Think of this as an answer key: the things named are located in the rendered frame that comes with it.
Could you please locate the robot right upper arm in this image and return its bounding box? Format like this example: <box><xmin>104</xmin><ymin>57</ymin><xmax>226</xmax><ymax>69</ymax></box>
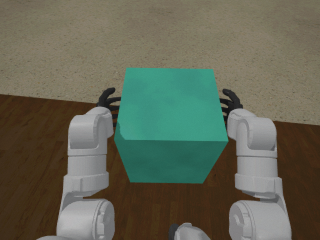
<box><xmin>229</xmin><ymin>200</ymin><xmax>292</xmax><ymax>240</ymax></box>

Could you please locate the robot left hand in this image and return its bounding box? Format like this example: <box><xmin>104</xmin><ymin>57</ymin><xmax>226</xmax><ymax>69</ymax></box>
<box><xmin>96</xmin><ymin>87</ymin><xmax>121</xmax><ymax>127</ymax></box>

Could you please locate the right robot shin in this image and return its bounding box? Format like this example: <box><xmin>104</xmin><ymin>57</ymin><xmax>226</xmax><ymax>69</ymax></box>
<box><xmin>174</xmin><ymin>222</ymin><xmax>192</xmax><ymax>240</ymax></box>

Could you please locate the right robot forearm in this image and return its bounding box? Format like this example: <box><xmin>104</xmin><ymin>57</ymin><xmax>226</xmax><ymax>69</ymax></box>
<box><xmin>226</xmin><ymin>108</ymin><xmax>292</xmax><ymax>238</ymax></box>

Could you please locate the robot right hand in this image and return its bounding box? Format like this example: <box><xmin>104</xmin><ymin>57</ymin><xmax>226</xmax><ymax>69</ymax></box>
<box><xmin>219</xmin><ymin>88</ymin><xmax>243</xmax><ymax>130</ymax></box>

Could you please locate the robot left upper arm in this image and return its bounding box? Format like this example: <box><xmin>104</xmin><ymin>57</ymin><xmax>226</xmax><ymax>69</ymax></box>
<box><xmin>36</xmin><ymin>198</ymin><xmax>115</xmax><ymax>240</ymax></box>

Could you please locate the robot right foot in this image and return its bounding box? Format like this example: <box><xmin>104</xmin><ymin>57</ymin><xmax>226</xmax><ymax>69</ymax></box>
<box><xmin>168</xmin><ymin>223</ymin><xmax>179</xmax><ymax>240</ymax></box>

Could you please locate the left robot forearm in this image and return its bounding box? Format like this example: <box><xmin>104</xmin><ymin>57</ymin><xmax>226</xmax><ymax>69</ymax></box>
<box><xmin>56</xmin><ymin>106</ymin><xmax>114</xmax><ymax>235</ymax></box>

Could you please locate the carton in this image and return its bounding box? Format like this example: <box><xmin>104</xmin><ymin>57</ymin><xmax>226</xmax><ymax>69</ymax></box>
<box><xmin>114</xmin><ymin>67</ymin><xmax>229</xmax><ymax>184</ymax></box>

